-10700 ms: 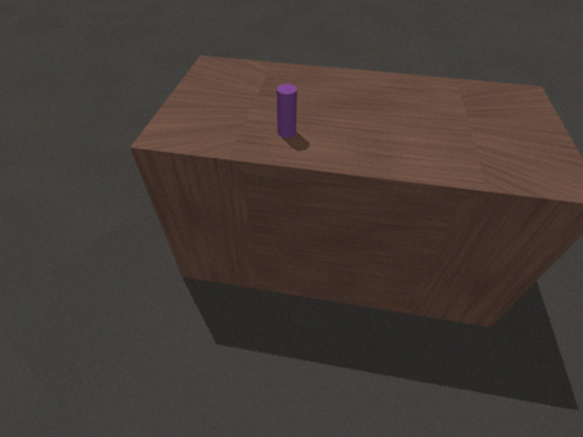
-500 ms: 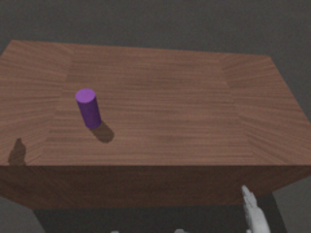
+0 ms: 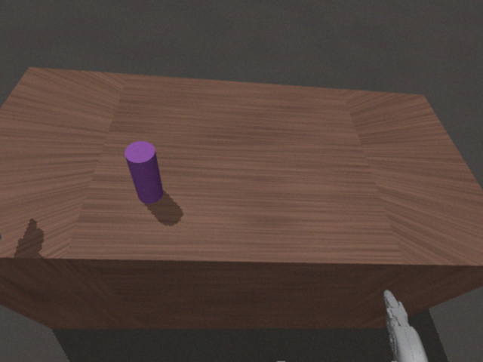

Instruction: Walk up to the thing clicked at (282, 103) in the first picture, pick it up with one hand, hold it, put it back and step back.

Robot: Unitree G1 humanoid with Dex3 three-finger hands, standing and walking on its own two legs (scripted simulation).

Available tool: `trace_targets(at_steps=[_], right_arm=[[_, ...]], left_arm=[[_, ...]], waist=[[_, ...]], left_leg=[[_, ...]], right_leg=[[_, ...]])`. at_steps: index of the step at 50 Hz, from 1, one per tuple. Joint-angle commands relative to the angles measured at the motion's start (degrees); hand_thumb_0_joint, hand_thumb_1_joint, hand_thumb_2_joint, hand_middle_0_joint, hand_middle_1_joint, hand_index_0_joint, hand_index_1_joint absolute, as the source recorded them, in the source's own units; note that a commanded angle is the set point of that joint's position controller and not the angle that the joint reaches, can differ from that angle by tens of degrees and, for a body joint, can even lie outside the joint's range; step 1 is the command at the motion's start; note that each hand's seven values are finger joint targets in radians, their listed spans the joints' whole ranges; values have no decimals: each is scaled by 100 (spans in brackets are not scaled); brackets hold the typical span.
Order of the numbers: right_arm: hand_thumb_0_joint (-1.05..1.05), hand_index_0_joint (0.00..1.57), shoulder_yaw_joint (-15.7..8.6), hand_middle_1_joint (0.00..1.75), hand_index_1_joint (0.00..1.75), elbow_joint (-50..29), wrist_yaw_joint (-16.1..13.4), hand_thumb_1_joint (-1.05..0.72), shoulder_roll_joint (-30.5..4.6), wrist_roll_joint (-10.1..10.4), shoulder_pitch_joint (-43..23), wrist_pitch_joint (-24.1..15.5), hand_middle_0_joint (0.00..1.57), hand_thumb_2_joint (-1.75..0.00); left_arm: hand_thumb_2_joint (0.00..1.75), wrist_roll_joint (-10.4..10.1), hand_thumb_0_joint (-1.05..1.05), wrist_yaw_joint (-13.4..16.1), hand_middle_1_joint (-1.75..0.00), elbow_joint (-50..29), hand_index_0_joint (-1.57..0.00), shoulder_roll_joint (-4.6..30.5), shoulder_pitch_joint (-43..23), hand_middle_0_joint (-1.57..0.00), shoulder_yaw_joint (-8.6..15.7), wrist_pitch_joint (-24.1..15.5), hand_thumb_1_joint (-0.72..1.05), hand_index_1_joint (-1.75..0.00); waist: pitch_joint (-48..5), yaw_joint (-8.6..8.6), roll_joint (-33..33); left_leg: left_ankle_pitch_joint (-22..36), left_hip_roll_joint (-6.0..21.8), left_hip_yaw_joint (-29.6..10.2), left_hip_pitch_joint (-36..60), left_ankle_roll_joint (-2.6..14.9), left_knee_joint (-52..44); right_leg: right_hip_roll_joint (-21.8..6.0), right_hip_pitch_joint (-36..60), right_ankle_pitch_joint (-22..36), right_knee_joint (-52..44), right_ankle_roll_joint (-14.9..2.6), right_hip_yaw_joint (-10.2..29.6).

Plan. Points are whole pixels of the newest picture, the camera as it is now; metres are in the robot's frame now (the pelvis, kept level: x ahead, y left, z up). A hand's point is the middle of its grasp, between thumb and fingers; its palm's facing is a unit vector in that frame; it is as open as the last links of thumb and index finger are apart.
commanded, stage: go down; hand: left
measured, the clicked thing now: (145, 174) +0.47 +0.18 -0.01
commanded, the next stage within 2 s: approach in 0.16 s
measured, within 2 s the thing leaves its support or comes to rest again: neither
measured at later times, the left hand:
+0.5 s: hand (2, 185) +0.37 +0.35 +0.09, palm faces +0.14 -0.99 +0.03, open 17.4 cm
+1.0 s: hand (122, 185) +0.43 +0.21 +0.00, palm faces +0.11 -0.99 +0.04, open 17.3 cm
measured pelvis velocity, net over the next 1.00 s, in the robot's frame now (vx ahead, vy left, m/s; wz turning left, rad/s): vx -0.02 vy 0.00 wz -0.04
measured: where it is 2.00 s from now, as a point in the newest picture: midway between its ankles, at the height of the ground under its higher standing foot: outside the picture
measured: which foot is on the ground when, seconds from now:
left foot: down 0.00-1.00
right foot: down 0.00-1.00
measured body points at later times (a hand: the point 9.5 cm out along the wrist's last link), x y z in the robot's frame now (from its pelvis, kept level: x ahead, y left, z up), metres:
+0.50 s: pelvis -0.02 +0.00 -0.01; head +0.05 +0.03 +0.43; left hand +0.35 +0.40 +0.09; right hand +0.14 -0.26 -0.05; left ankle -0.01 +0.11 -0.69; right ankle +0.00 -0.15 -0.69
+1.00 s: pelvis -0.02 +0.00 -0.04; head +0.09 +0.03 +0.40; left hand +0.42 +0.27 +0.00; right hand +0.12 -0.27 -0.05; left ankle -0.01 +0.11 -0.69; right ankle +0.00 -0.15 -0.69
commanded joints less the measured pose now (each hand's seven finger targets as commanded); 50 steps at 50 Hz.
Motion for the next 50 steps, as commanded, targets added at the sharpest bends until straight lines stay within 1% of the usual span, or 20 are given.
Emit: trace_targets(at_steps=[1,4,7,8,10,12,14,15,17,20,21,23,31,32,37,39,40,41,46,50], right_arm=[[0,5,-538,5,5,-794,-63,52,-978,22,-18,-322,5,-6],[0,5,-546,5,5,-737,-58,52,-1007,5,-60,-329,5,-6],[0,5,-445,5,5,-814,-26,53,-919,3,-37,-352,5,-6],[0,5,-490,5,5,-771,-39,52,-1004,5,-129,-347,5,-6],[0,5,-554,5,5,-620,-41,52,-1056,-20,-67,-319,5,-6],[0,5,-450,5,5,-912,-18,53,-965,-20,-118,-325,5,-5],[0,5,-612,5,5,-1036,-61,56,-1147,-11,-117,-307,5,-5],[0,5,-448,5,5,-978,-40,56,-993,-12,-88,-285,5,-5],[0,5,-392,5,5,-874,-26,56,-861,-20,-38,-283,5,-4],[0,5,-377,5,5,-1179,2,57,-908,-22,-211,-356,5,-4],[0,5,-171,5,5,-1156,24,57,-749,-18,-180,-354,5,-4],[0,5,-288,5,5,-1268,31,57,-849,-31,-78,-352,5,-4],[0,5,-617,5,5,-2250,255,57,-1123,-138,280,-275,5,-4],[0,5,-643,5,5,-2180,289,57,-1130,-155,465,-220,5,-4],[0,5,-771,5,5,-2544,427,56,-1024,-233,616,-14,5,-4],[0,5,-791,5,5,-2751,480,55,-983,-257,553,45,5,-4],[0,5,-841,5,5,-2793,498,54,-953,-274,650,78,5,-5],[0,5,-848,5,5,-2967,502,54,-953,-277,473,94,5,-5],[0,5,-891,5,5,-3088,541,53,-846,-302,523,265,5,-5],[0,5,-899,5,5,-2923,556,54,-749,-264,742,389,5,-5]], left_arm=[[5,-244,0,-21,-4,-940,-6,1880,-1444,-6,181,-367,-55,-5],[4,-228,0,-15,-3,-1604,-6,2417,-1856,-6,425,-468,-56,-4],[5,-271,0,-67,-4,-1123,-6,1829,-1651,-5,116,-410,-56,-4],[5,-254,0,-51,-4,-971,-6,1866,-1659,-5,87,-391,-57,-5],[5,-228,0,1,-4,-1493,-6,2465,-2118,-6,405,-501,-58,-4],[5,-212,0,1,-4,-1375,-6,2252,-2025,-6,294,-470,-54,-4],[5,-140,0,60,-4,-911,-5,2270,-1819,-6,288,-390,-46,-5],[4,-134,0,63,-4,-724,-5,2131,-1824,-6,201,-376,-46,-4],[3,-94,0,98,-4,-1227,-5,2383,-2318,-6,252,-486,-49,-5],[4,-96,0,31,-4,-341,-5,1641,-2070,-6,-198,-438,-51,-5],[4,-142,0,4,-4,-140,-5,1460,-2015,-6,-275,-438,-53,-5],[3,-135,0,43,-4,-559,-5,1634,-2482,-6,-273,-577,-56,-5],[4,-21,0,679,-4,-601,-5,782,-2888,-6,-734,-924,-55,-4],[4,24,0,838,-4,-925,-6,1060,-3074,-6,-570,-1011,-56,-4],[1,273,0,1435,-3,-1046,-7,801,-2878,-6,-583,-1309,-50,-2],[2,338,0,1694,-3,-1731,-7,964,-3177,-6,-453,-1473,-48,-2],[1,365,0,1788,-3,-1368,-7,505,-2978,-6,-658,-1461,-48,-2],[1,378,0,1920,-3,-1654,-7,533,-2974,-6,-581,-1493,-48,-2],[2,528,0,2279,-2,-1801,-7,80,-2830,-6,-855,-1511,-46,-2],[0,463,0,2328,-2,-1128,-7,-822,-2243,-6,-1297,-1395,-47,-1]], waist=[[-1480,43,967],[-1821,169,1464],[-1518,50,1124],[-1514,17,1084],[-1804,102,1446],[-1822,113,1348],[-1590,-11,911],[-1417,35,855],[-1481,40,1302],[-1231,-168,807],[-1181,-148,735],[-1512,-226,943],[-2103,-429,956],[-2203,-357,1101],[-2429,-185,1315],[-2800,-56,1595],[-2814,-157,1484],[-2843,-19,1537],[-2964,-91,1332],[-2267,-227,707]], left_leg=[[2558,-96,-75,1366,-16,-688],[2635,-83,-84,1607,-65,-685],[2525,-61,-118,1475,-58,-727],[2501,-52,-121,1435,-46,-717],[2649,-32,-163,1611,-88,-666],[2505,-59,-137,1603,-87,-690],[2052,-136,-37,1300,-7,-698],[1924,-144,-57,1059,-10,-705],[1679,-144,-36,1132,-35,-700],[1386,-124,-50,844,8,-608],[1408,-121,-46,704,20,-551],[1473,-104,-56,870,6,-426],[1787,-22,-119,984,-93,55],[1818,-38,-100,887,-94,121],[2042,-88,-33,631,-128,351],[2045,-101,-9,665,-138,393],[2162,-72,-31,705,-141,428],[2216,-68,-39,653,-159,402],[2401,-42,-16,468,-126,489],[2076,-18,-30,16,-77,423]], right_leg=[[175,409,1549,-375,-301,-78],[168,354,1462,-305,-327,-76],[190,328,1399,-336,-311,-96],[189,260,1379,-328,-315,-95],[184,163,1342,-247,-329,-98],[181,324,1328,-292,-332,-95],[164,433,1288,-388,-304,-46],[155,427,1220,-370,-308,-36],[159,166,993,-299,-323,-32],[180,-67,870,-256,-297,-34],[186,-105,872,-208,-296,-47],[182,-272,919,-100,-302,-38],[208,-767,1006,310,-333,-57],[188,-753,1035,375,-347,-33],[175,-589,1223,632,-368,21],[169,-480,1221,728,-385,56],[184,-508,1279,762,-394,37],[189,-466,1290,798,-401,32],[224,-264,1546,883,-382,66],[247,-402,1405,853,-359,36]])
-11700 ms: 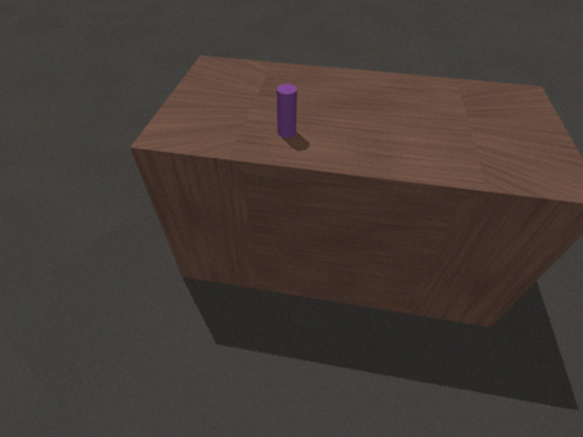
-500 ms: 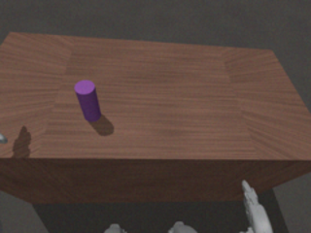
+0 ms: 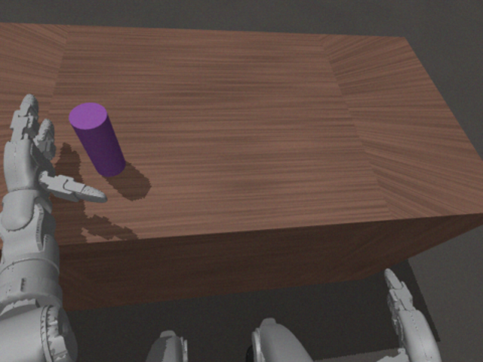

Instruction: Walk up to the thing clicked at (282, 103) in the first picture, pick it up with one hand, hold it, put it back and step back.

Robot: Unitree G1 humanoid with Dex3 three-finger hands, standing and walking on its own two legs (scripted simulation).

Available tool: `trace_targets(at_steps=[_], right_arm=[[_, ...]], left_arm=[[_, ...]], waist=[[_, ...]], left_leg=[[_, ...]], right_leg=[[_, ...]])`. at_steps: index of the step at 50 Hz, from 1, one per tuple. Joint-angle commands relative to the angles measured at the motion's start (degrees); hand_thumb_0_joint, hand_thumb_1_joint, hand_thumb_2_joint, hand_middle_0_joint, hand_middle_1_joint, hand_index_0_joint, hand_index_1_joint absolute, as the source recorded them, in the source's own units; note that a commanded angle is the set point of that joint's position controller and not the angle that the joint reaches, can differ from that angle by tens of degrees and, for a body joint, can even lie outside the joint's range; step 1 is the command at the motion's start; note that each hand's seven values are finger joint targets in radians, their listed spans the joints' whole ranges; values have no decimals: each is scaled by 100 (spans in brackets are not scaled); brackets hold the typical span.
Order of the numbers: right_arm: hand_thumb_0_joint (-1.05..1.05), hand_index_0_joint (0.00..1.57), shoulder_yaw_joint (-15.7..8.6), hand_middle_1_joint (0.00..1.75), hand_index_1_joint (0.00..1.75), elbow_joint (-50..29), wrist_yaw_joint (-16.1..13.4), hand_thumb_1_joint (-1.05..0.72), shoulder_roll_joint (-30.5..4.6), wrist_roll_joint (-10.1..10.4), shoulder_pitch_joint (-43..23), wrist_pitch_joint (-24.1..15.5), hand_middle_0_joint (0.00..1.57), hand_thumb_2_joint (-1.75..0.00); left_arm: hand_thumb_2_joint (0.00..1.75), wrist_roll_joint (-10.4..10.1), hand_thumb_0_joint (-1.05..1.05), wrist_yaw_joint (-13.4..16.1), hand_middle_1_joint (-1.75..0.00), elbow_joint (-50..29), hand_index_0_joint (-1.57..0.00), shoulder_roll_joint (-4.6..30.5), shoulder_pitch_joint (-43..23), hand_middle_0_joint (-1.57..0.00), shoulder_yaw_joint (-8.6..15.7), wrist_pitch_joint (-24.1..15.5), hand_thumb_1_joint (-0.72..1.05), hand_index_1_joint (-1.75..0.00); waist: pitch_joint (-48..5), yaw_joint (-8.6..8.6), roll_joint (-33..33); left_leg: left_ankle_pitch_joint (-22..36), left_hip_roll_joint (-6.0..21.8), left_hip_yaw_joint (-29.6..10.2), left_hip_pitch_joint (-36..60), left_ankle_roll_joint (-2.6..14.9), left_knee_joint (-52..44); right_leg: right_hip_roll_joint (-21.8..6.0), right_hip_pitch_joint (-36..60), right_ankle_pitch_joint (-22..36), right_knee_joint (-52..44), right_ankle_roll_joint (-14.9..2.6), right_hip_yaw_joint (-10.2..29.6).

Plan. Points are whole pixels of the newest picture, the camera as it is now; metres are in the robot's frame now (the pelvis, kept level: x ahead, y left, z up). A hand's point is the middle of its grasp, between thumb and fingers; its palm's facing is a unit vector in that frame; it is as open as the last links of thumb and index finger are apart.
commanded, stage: close in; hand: left
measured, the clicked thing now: (100, 143) +0.48 +0.20 +0.03
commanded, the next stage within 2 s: close in 0.24 s
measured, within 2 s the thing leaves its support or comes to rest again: leaves its support in 1.54 s
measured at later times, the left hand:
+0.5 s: hand (98, 163) +0.44 +0.20 +0.03, palm faces +0.16 -0.99 +0.02, open 17.2 cm
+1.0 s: hand (95, 165) +0.44 +0.20 +0.03, palm faces +0.19 -0.98 +0.01, open 11.1 cm
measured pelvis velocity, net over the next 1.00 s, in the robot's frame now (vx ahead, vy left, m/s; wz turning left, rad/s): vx -0.01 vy -0.01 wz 0.02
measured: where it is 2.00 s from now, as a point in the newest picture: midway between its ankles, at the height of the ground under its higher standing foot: outside the picture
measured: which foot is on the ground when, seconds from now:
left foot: down 0.00-1.00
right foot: down 0.00-1.00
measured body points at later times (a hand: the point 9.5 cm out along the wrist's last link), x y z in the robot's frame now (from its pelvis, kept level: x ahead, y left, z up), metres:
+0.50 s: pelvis -0.01 -0.01 +0.00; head +0.10 +0.03 +0.43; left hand +0.43 +0.25 +0.03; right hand +0.15 -0.26 +0.00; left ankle +0.00 +0.12 -0.65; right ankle +0.03 -0.14 -0.65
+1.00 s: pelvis -0.01 -0.01 +0.00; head +0.10 +0.03 +0.43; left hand +0.42 +0.25 +0.03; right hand +0.16 -0.26 +0.00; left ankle +0.00 +0.12 -0.65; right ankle +0.03 -0.14 -0.65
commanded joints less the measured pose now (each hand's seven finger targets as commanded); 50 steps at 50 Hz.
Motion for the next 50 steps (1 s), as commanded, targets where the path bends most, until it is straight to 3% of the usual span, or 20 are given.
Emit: trace_targets(at_steps=[1,2,7,11,12,13,18,19,20,22,25,26,28,30,33,35,41,45,47,50], right_arm=[[0,5,-619,5,5,-1147,-64,54,-893,77,90,-234,5,-5],[0,5,-612,5,5,-1258,-64,54,-917,85,93,-214,5,-5],[0,5,-691,5,5,-1417,-45,55,-925,107,373,-137,5,-4],[0,5,-551,5,5,-1368,-5,55,-775,100,543,-75,5,-4],[0,5,-633,5,5,-1459,-13,55,-843,92,532,-59,5,-4],[0,5,-523,5,5,-1758,7,55,-784,95,333,-45,5,-4],[0,5,-571,5,5,-1501,42,54,-762,29,452,60,5,-5],[0,5,-533,5,5,-1527,55,54,-702,38,413,64,5,-5],[0,5,-546,5,5,-1529,70,54,-717,37,386,77,5,-4],[0,5,-600,5,5,-1918,56,53,-879,36,215,85,5,-5],[0,5,-581,5,5,-1864,66,53,-766,14,329,142,5,-4],[0,5,-662,5,5,-2004,51,53,-843,24,271,140,5,-4],[0,5,-702,5,5,-1833,54,52,-944,10,352,156,5,-4],[0,5,-447,5,5,-1916,101,52,-705,-11,463,175,5,-4],[0,5,-616,5,5,-1954,114,52,-857,27,362,198,5,-5],[0,5,-606,5,5,-1847,120,52,-841,18,458,221,5,-5],[0,5,-624,5,5,-1893,112,52,-812,59,392,280,5,-5],[0,5,-637,5,5,-1870,96,52,-798,58,374,254,5,-5],[0,5,-563,5,5,-1850,103,52,-806,55,395,266,5,-5],[0,5,-576,5,5,-1797,103,52,-771,21,455,281,5,-5]], left_arm=[[0,-91,0,158,-2,-1186,-7,1052,-1665,-6,-91,-379,-48,-1],[0,-73,0,191,-2,-1216,-7,1217,-1725,-6,16,-396,-49,-1],[0,-84,0,262,-2,-1093,-8,720,-1750,-6,-337,-459,-48,0],[0,5,0,378,-2,-1841,-8,1050,-2359,-6,-323,-616,-49,0],[0,38,0,416,-2,-1638,-8,1012,-2273,-7,-336,-594,-49,0],[0,57,0,440,-2,-1054,-9,531,-1857,-7,-543,-520,-49,0],[0,171,0,654,0,-1757,-11,1027,-2530,-11,-371,-706,-60,-1],[0,199,0,674,0,-1050,-11,696,-2131,-11,-490,-644,-61,-1],[0,178,0,690,-6,-673,-19,446,-1808,-19,-513,-625,-59,-5],[5,235,0,777,-15,-1035,-31,1050,-2167,-30,-236,-731,-56,-15],[7,222,0,812,-23,-1327,-40,1054,-2798,-39,-284,-840,-57,-22],[8,194,0,806,-24,-664,-42,705,-2446,-41,-415,-768,-56,-23],[13,216,0,809,-30,-587,-47,895,-2418,-47,-304,-769,-54,-29],[13,286,0,794,-31,-838,-50,751,-2532,-50,-487,-809,-51,-30],[22,262,0,796,-40,-311,-60,638,-1983,-59,-427,-719,-45,-40],[25,251,0,879,-43,-946,-62,897,-2331,-62,-283,-783,-43,-43],[41,238,0,920,-61,-759,-79,677,-1949,-78,-308,-787,-29,-60],[50,284,0,867,-71,-844,-89,551,-2187,-88,-555,-845,-19,-70],[55,259,0,864,-76,-824,-93,887,-2264,-93,-335,-875,-16,-75],[66,255,0,833,-86,-830,-103,657,-2580,-102,-548,-878,-6,-86]], waist=[[-2385,207,572],[-2396,223,578],[-2396,35,452],[-2593,127,768],[-2709,72,793],[-2402,74,426],[-2521,160,996],[-2204,121,727],[-1986,100,606],[-2378,97,545],[-2567,69,790],[-2494,-29,594],[-2451,5,642],[-2688,33,792],[-2423,108,645],[-2637,147,782],[-2347,106,517],[-2363,-20,579],[-2337,52,602],[-2464,-53,726]], left_leg=[[2306,-144,-69,1467,-2,-861],[2235,-152,-58,1482,-6,-882],[2271,-172,-27,1712,21,-824],[2326,-219,1,1791,12,-757],[2369,-222,6,1886,18,-740],[2153,-227,2,1651,38,-804],[1764,-248,16,1690,6,-851],[1652,-227,-18,1567,8,-899],[1692,-209,-46,1404,-3,-908],[1690,-225,-10,1383,46,-846],[1644,-255,16,1415,34,-813],[1835,-223,-32,1481,28,-814],[1997,-218,-32,1454,24,-741],[2074,-226,-35,1564,0,-768],[1971,-231,-12,1407,0,-818],[2062,-222,-24,1464,-13,-830],[2067,-203,-20,1362,4,-851],[2023,-204,-15,1440,11,-809],[2031,-208,-14,1409,1,-803],[1978,-218,-13,1509,1,-792]], right_leg=[[135,1312,1749,-533,-306,-65],[124,1337,1718,-535,-300,-64],[102,1207,1795,-529,-266,-45],[58,1295,1897,-476,-261,-1],[47,1313,1940,-496,-256,13],[60,1324,1812,-542,-250,-8],[35,1249,1470,-549,-267,33],[49,1174,1343,-562,-268,-20],[80,1081,1351,-529,-284,-52],[63,1370,1471,-532,-253,16],[40,1386,1459,-508,-247,78],[72,1327,1575,-478,-260,16],[90,1189,1681,-429,-261,13],[93,1270,1719,-424,-272,-5],[108,1306,1637,-470,-273,-20],[107,1447,1722,-427,-281,-19],[123,1351,1707,-439,-277,-23],[109,1229,1694,-430,-268,-1],[104,1260,1682,-426,-266,-9],[88,1210,1672,-433,-269,5]])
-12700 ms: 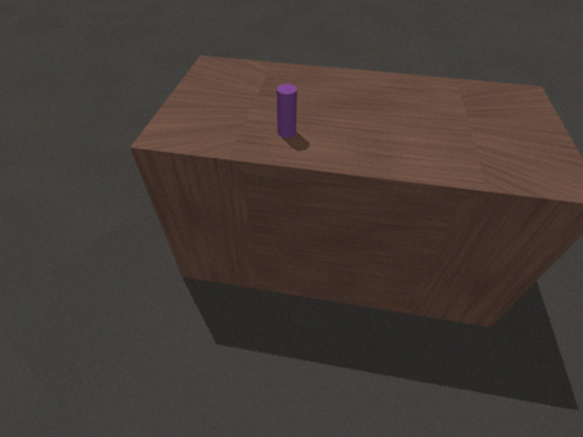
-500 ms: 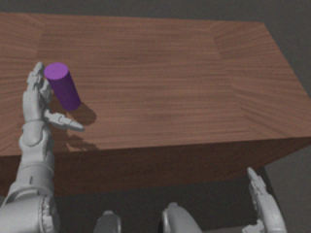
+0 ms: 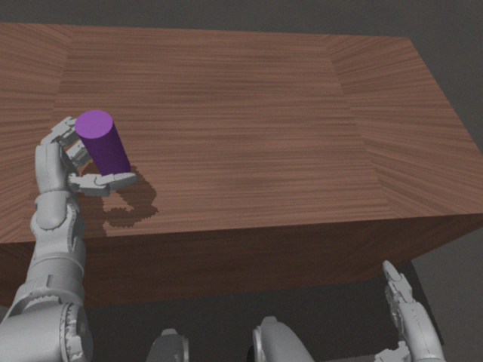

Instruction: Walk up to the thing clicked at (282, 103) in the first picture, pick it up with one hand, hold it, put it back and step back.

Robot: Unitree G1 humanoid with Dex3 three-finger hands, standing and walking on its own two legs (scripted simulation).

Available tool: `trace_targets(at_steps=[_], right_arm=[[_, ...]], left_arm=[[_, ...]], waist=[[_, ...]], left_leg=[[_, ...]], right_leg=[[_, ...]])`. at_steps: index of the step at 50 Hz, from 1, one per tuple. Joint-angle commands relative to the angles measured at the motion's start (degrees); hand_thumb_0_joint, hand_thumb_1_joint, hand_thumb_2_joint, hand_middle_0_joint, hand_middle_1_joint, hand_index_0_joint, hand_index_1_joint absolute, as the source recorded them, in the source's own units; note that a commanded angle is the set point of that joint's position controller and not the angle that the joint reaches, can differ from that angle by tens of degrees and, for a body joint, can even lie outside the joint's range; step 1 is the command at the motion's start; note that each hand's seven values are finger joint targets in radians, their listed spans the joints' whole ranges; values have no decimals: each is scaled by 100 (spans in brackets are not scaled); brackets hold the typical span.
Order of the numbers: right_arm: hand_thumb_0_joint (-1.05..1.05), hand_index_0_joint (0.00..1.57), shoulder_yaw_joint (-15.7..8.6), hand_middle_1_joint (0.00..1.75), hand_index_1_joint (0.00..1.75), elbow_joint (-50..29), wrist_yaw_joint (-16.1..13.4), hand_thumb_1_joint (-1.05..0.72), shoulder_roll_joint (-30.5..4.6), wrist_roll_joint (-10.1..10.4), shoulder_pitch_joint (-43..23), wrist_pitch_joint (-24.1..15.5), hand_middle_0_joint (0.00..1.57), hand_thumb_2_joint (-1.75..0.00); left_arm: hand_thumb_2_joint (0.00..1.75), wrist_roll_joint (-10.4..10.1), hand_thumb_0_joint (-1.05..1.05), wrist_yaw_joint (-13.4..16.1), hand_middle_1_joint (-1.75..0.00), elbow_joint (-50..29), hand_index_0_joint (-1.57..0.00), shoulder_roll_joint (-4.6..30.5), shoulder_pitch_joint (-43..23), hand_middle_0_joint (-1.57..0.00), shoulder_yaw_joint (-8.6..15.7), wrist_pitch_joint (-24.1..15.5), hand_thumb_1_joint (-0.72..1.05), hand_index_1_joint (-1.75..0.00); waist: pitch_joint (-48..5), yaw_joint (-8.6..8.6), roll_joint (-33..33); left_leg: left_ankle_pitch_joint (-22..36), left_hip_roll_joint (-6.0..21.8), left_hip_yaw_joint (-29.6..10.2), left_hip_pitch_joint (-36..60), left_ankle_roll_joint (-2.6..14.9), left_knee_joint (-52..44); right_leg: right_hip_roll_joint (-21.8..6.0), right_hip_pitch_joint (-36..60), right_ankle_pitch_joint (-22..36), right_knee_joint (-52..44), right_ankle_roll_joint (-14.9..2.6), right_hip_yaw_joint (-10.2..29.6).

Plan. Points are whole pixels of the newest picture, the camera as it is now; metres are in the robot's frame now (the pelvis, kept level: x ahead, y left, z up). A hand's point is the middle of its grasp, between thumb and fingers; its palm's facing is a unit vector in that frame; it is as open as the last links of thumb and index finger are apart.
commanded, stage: close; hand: left
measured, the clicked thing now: (106, 149) +0.47 +0.19 +0.03
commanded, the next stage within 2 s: settle in 0.18 s
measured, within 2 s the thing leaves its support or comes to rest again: leaves its support in 0.54 s
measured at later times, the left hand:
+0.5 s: hand (105, 148) +0.47 +0.19 +0.04, palm faces +0.14 -0.99 +0.01, open 8.8 cm
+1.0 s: hand (92, 121) +0.48 +0.20 +0.09, palm faces +0.14 -0.99 +0.01, open 8.9 cm
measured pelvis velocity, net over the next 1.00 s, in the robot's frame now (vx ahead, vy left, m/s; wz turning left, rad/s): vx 0.01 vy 0.00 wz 0.00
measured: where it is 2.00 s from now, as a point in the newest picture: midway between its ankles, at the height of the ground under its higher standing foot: outside the picture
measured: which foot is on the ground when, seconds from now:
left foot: down 0.00-1.00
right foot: down 0.00-1.00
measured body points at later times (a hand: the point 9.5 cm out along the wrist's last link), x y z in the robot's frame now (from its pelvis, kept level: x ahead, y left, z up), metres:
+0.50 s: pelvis +0.00 +0.01 +0.00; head +0.11 +0.04 +0.43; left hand +0.45 +0.24 +0.04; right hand +0.15 -0.25 -0.01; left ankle +0.01 +0.12 -0.65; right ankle +0.03 -0.14 -0.65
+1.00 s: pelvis +0.01 +0.00 +0.02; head +0.10 +0.03 +0.46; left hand +0.47 +0.25 +0.09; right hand +0.16 -0.25 +0.00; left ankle +0.01 +0.12 -0.65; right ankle +0.03 -0.14 -0.65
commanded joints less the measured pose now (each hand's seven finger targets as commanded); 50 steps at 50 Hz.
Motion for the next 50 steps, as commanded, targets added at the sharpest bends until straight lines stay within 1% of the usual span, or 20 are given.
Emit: trace_targets(at_steps=[1,5,9,11,14,16,17,19,21,23,24,27,29,32,34,35,39,40,44,50], right_arm=[[0,5,-642,5,5,-841,-99,52,-881,-6,229,-302,5,-5],[0,5,-510,5,5,-1040,-99,52,-821,-25,191,-325,5,-5],[0,5,-593,5,5,-893,-107,52,-891,-22,194,-328,5,-5],[0,5,-447,5,5,-855,-72,52,-797,-26,89,-341,5,-5],[0,5,-354,5,5,-912,-44,53,-702,-37,140,-356,5,-5],[0,5,-538,5,5,-924,-59,53,-879,-37,51,-377,5,-5],[0,5,-605,5,5,-978,-76,53,-950,-37,18,-378,5,-5],[0,5,-375,5,5,-1048,-41,53,-755,-49,104,-343,5,-5],[0,5,-556,5,5,-993,-70,53,-902,-18,168,-313,5,-5],[0,5,-380,5,5,-935,-47,53,-769,-43,136,-276,5,-5],[0,5,-445,5,5,-1087,-67,53,-810,-24,60,-286,5,-6],[0,5,-481,5,5,-1082,-106,53,-822,12,121,-242,5,-6],[0,5,-367,5,5,-843,-125,53,-720,21,135,-205,5,-5],[0,5,-513,5,5,-859,-149,53,-820,40,90,-176,5,-5],[0,5,-373,5,5,-819,-126,54,-703,49,85,-170,5,-5],[0,5,-509,5,5,-693,-146,53,-796,76,93,-160,5,-5],[0,5,-253,5,5,-705,-101,54,-609,68,17,-161,5,-5],[0,5,-360,5,5,-654,-118,54,-702,96,46,-155,5,-5],[0,5,-465,5,5,-534,-136,55,-792,90,43,-135,5,-5],[0,5,-409,5,5,-484,-177,54,-750,131,-46,-138,5,-5]], left_arm=[[69,-12,0,-32,-89,-955,-105,1141,-2393,-105,35,-408,-2,-89],[77,-1,0,12,-97,-1079,-114,1211,-2670,-114,1,-404,9,-97],[97,12,0,14,-117,-807,-130,1132,-2527,-129,-25,-336,16,-117],[104,30,0,49,-122,-681,-133,1208,-2453,-132,85,-362,20,-123],[111,43,0,10,-130,-723,-138,1083,-2566,-137,-13,-456,20,-130],[121,46,0,5,-132,-567,-132,1208,-2576,-132,102,-447,32,-134],[124,70,0,21,-134,-1062,-133,1458,-2842,-133,138,-482,33,-136],[127,52,0,24,-137,-811,-135,1095,-2669,-135,-6,-391,33,-139],[129,6,0,71,-138,-1092,-135,1359,-2752,-135,160,-377,32,-140],[130,49,0,63,-139,-1177,-135,1255,-2847,-135,0,-351,35,-141],[131,70,0,91,-140,-1638,-136,1473,-3099,-136,55,-350,34,-142],[133,-4,0,133,-144,-1646,-137,1376,-3033,-138,54,-223,26,-146],[133,20,0,129,-144,-1215,-136,1226,-2753,-136,-28,-79,23,-146],[133,39,0,170,-144,-1432,-136,1387,-2952,-137,16,-2,22,-147],[134,1,0,106,-146,-1035,-137,1093,-2728,-137,-92,101,21,-148],[134,5,0,113,-145,-1369,-136,1320,-2863,-136,-29,98,18,-147],[136,-19,0,19,-147,-1162,-139,1131,-2901,-138,-141,207,19,-149],[137,-32,0,33,-148,-1250,-139,1341,-2987,-138,-4,211,17,-150],[136,-87,0,-48,-149,-1316,-139,1391,-2990,-139,2,209,17,-150],[138,-141,0,-80,-150,-1271,-140,1345,-3032,-139,-31,312,14,-152]], waist=[[-2219,-79,777],[-2600,-112,872],[-2404,-118,746],[-2375,-21,781],[-2484,-105,770],[-2440,-117,668],[-2712,-73,888],[-2702,-42,873],[-2798,-13,817],[-2783,4,1034],[-3021,45,1086],[-3020,-27,932],[-2550,17,809],[-2535,22,801],[-2417,30,633],[-2446,32,733],[-2488,66,810],[-2409,98,698],[-2495,103,738],[-2467,109,627]], left_leg=[[1803,-137,-6,1456,13,-877],[1637,-137,-25,1617,15,-922],[1655,-135,-3,1499,35,-914],[1860,-122,-36,1436,12,-860],[1866,-117,-46,1366,20,-835],[1736,-120,-43,1244,27,-825],[1755,-135,-23,1434,15,-847],[1855,-116,-71,1491,-22,-895],[1985,-103,-70,1619,-21,-896],[2176,-78,-107,1742,-68,-936],[2217,-97,-70,1878,-44,-907],[2165,-98,-43,1838,-13,-952],[1985,-119,14,1674,13,-1020],[1814,-128,31,1776,20,-1141],[2088,-109,7,1744,10,-1158],[2129,-111,37,1849,25,-1157],[2437,-87,5,2014,-1,-1208],[2375,-86,14,1987,6,-1256],[2328,-96,31,2080,13,-1317],[2344,-117,72,2143,34,-1402]], right_leg=[[165,1065,1577,-643,-251,-6],[158,1192,1459,-689,-251,-13],[176,1136,1495,-696,-242,-24],[188,1051,1553,-604,-263,-56],[190,1101,1587,-560,-273,-57],[200,1068,1525,-561,-270,-42],[184,1196,1557,-557,-267,-19],[207,1150,1535,-561,-288,-69],[214,1201,1616,-574,-282,-76],[220,1102,1643,-542,-310,-110],[204,1254,1718,-568,-292,-66],[185,1475,1827,-641,-265,-28],[181,1457,1773,-775,-230,-3],[172,1528,1637,-892,-222,-2],[177,1574,1841,-886,-238,-36],[173,1587,1899,-906,-224,-3],[166,1645,2032,-953,-254,-36],[174,1675,1999,-975,-255,-44],[165,1784,1995,-1054,-244,-23],[146,1961,2111,-1174,-227,14]])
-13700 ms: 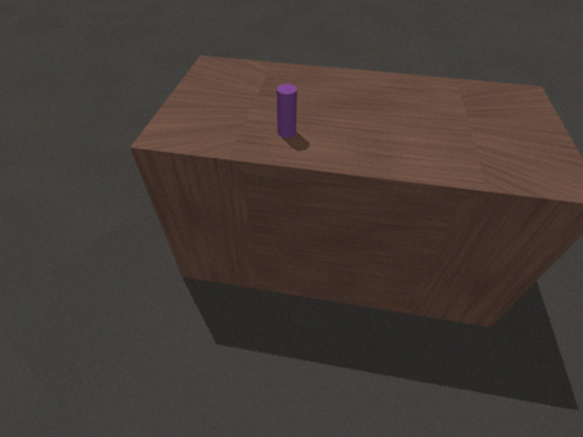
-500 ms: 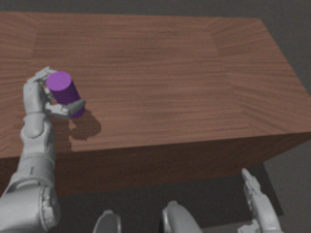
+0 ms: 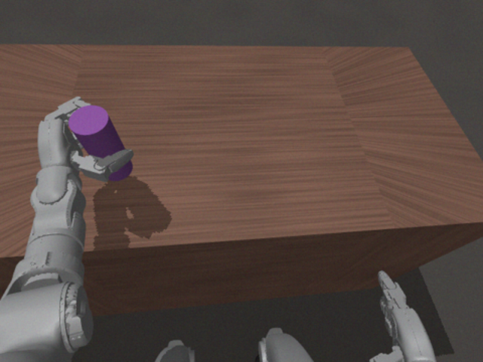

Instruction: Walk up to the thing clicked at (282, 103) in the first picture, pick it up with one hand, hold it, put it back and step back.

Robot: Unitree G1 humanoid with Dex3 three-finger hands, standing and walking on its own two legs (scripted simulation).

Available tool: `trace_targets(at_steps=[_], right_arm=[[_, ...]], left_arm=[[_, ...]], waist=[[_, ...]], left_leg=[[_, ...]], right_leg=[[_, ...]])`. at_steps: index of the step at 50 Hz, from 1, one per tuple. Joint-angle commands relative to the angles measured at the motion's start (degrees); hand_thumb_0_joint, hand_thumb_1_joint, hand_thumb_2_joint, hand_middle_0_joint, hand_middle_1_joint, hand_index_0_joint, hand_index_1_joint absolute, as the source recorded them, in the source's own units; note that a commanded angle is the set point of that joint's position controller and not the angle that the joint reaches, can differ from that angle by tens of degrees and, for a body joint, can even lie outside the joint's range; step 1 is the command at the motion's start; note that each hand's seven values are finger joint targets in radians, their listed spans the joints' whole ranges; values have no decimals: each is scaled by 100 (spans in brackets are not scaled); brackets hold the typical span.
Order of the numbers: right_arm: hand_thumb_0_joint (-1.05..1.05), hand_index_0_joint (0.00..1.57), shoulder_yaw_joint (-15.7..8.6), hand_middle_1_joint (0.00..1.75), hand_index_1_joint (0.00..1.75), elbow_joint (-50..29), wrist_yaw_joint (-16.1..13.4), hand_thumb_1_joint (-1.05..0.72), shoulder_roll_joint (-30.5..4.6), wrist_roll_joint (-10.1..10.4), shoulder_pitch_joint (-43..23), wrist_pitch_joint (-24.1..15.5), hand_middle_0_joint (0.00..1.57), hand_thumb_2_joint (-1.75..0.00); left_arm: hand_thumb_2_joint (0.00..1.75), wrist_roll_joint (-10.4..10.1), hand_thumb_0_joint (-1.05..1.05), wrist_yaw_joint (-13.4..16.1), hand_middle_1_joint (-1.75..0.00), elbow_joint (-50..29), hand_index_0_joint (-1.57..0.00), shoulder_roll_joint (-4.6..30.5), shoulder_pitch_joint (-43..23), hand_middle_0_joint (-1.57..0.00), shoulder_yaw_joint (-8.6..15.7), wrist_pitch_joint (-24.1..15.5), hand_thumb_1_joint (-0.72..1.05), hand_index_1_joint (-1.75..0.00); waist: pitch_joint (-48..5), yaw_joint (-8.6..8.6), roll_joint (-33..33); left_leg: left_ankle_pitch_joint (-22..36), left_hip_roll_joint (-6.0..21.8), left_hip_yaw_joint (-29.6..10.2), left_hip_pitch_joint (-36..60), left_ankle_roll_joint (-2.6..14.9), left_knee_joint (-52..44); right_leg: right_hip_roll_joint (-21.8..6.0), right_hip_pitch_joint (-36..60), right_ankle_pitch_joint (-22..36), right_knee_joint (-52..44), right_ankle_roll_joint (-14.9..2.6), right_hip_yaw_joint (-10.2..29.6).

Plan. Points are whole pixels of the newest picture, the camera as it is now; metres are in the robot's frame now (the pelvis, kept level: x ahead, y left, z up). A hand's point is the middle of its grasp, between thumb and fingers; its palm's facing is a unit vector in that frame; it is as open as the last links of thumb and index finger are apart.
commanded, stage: settle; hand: left
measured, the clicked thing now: (104, 147) +0.45 +0.19 +0.07
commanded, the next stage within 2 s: lift in 0.14 s
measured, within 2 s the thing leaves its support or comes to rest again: neither
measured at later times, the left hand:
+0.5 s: hand (95, 127) +0.46 +0.19 +0.10, palm faces +0.13 -0.99 +0.00, open 8.9 cm
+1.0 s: hand (80, 125) +0.40 +0.18 +0.18, palm faces +0.16 -0.99 -0.01, open 8.9 cm
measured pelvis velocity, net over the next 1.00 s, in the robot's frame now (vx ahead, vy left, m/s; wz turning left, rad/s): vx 0.01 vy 0.00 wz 0.00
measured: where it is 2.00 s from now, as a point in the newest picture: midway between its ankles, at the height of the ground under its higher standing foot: outside the picture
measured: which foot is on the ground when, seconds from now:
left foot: down 0.00-1.00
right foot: down 0.00-1.00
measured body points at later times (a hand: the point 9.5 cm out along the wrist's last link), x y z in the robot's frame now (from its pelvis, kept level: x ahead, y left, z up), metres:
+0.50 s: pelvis +0.01 +0.00 +0.01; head +0.08 +0.02 +0.46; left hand +0.45 +0.25 +0.10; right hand +0.16 -0.27 -0.01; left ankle +0.00 +0.12 -0.67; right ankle +0.02 -0.14 -0.67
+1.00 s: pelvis +0.01 +0.00 +0.04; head +0.02 -0.01 +0.49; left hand +0.38 +0.23 +0.18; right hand +0.16 -0.26 -0.02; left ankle +0.00 +0.12 -0.67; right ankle +0.02 -0.14 -0.67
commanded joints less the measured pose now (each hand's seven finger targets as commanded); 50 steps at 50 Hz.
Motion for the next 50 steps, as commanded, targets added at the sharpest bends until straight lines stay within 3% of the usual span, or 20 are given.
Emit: trace_targets(at_steps=[1,6,8,13,15,19,20,23,30,32,34,36,37,38,40,41,42,45,47,50], right_arm=[[0,5,-515,5,5,-904,-103,55,-802,24,94,-322,5,-5],[0,5,-578,5,5,-960,-116,55,-883,47,-9,-327,5,-5],[0,5,-402,5,5,-703,-98,55,-704,32,175,-287,5,-5],[0,5,-621,5,5,-532,-144,56,-868,69,54,-306,5,-5],[0,5,-661,5,5,-760,-146,55,-903,73,-131,-326,5,-5],[0,5,-755,5,5,-679,-174,55,-957,113,-101,-327,5,-5],[0,5,-684,5,5,-647,-173,54,-885,120,-114,-336,5,-5],[0,5,-777,5,5,-459,-207,55,-917,143,-105,-324,5,-5],[0,5,-761,5,5,-78,-244,55,-824,208,-109,-329,5,-5],[0,5,-805,5,5,71,-269,56,-827,244,-183,-337,5,-5],[0,5,-860,5,5,-178,-297,56,-899,267,-373,-362,5,-5],[0,5,-784,5,5,82,-327,56,-766,297,-256,-363,5,-4],[0,5,-834,5,5,315,-350,56,-792,310,-209,-348,5,-4],[0,5,-893,5,5,281,-372,56,-866,311,-301,-363,5,-5],[0,5,-730,5,5,280,-396,56,-693,331,-429,-413,5,-4],[0,5,-814,5,5,367,-422,56,-761,344,-399,-427,5,-4],[0,5,-705,5,5,306,-434,57,-638,350,-517,-456,5,-4],[0,5,-802,5,5,684,-478,56,-760,366,-435,-504,5,-4],[0,5,-532,5,5,582,-464,56,-495,369,-574,-598,5,-4],[0,5,-622,5,5,735,-516,57,-573,381,-624,-682,5,-4]], left_arm=[[138,-69,0,-9,-151,-1347,-140,1280,-2456,-140,108,-371,16,-152],[140,-107,0,-18,-151,-1311,-141,1260,-2352,-140,148,-290,19,-153],[141,-71,0,-46,-152,-1397,-141,1261,-2451,-140,77,-288,19,-154],[136,-116,0,-58,-150,-1408,-140,1455,-2495,-137,190,-220,22,-150],[134,-117,0,-38,-148,-1598,-139,1217,-2509,-137,39,-198,24,-148],[134,-147,0,4,-149,-1807,-139,1244,-2331,-137,43,-93,21,-148],[134,-158,0,-6,-149,-1687,-139,1049,-2239,-137,-53,-50,19,-149],[133,-164,0,52,-148,-1911,-139,1102,-2089,-137,-47,61,19,-148],[131,-255,0,183,-146,-2691,-137,709,-1525,-134,-241,429,15,-146],[129,-274,0,225,-145,-3348,-136,844,-1663,-133,-220,526,15,-144],[130,-278,0,249,-145,-3499,-137,558,-1334,-134,-425,726,18,-145],[130,-313,0,304,-146,-3514,-136,420,-1093,-133,-447,913,11,-145],[130,-329,0,343,-145,-3937,-135,614,-1220,-132,-336,951,12,-145],[130,-329,0,356,-145,-3606,-135,424,-813,-132,-397,1075,13,-145],[132,-332,0,433,-146,-4101,-136,363,-1061,-134,-461,1226,16,-146],[133,-336,0,479,-147,-4258,-137,434,-1021,-134,-379,1287,13,-147],[132,-332,0,475,-147,-4010,-136,202,-781,-133,-523,1405,12,-147],[134,-312,0,511,-149,-4492,-138,332,-656,-135,-482,1635,16,-149],[134,-318,0,527,-149,-4867,-138,229,-820,-135,-576,1746,14,-149],[133,-344,0,548,-148,-4946,-137,204,-450,-134,-525,1954,15,-148]], waist=[[-2536,25,557],[-2545,45,469],[-2528,75,635],[-2443,77,571],[-2620,90,596],[-2708,122,524],[-2621,170,502],[-2455,216,507],[-2274,387,545],[-2301,464,698],[-2353,430,467],[-2020,491,345],[-1920,530,456],[-1902,492,278],[-1725,522,138],[-1633,519,117],[-1515,531,7],[-1407,561,120],[-1336,622,200],[-1244,626,114]], left_leg=[[2294,-99,-14,1590,-2,-811],[2358,-65,-56,1711,-24,-919],[2466,-81,-28,1739,-22,-914],[2374,-113,37,1709,30,-944],[2460,-94,-2,1927,1,-1008],[2615,-72,-8,2038,-7,-1079],[2772,-58,-24,2086,-32,-1103],[2665,-77,18,2108,-19,-1205],[2904,-46,2,2387,-70,-1436],[2991,-53,17,2618,-86,-1503],[3126,-39,-2,2656,-84,-1557],[2965,-70,51,2588,-61,-1651],[2796,-87,76,2591,-55,-1719],[2800,-86,89,2618,-40,-1725],[2420,-125,138,2535,-2,-1834],[2345,-118,130,2586,-8,-1920],[2322,-142,171,2551,10,-1919],[2269,-155,185,2716,16,-2057],[2109,-159,175,2733,15,-2139],[1911,-181,186,2830,29,-2253]], right_leg=[[157,1364,2012,-599,-258,-59],[162,1443,1986,-662,-279,-82],[147,1455,2072,-673,-275,-65],[123,1586,2171,-771,-239,-5],[140,1607,2135,-784,-260,-41],[147,1806,2270,-834,-258,-56],[149,1805,2335,-839,-271,-74],[153,1878,2278,-936,-255,-78],[171,2077,2310,-1068,-279,-133],[171,2092,2284,-1134,-277,-133],[182,2320,2469,-1172,-267,-152],[172,2397,2433,-1270,-242,-145],[163,2412,2315,-1329,-243,-130],[156,2446,2355,-1372,-227,-131],[136,2596,2189,-1519,-190,-108],[148,2578,2089,-1542,-196,-128],[130,2636,2117,-1625,-172,-117],[120,2660,2059,-1716,-175,-117],[120,2759,1866,-1800,-179,-153],[98,2835,1686,-1948,-162,-143]])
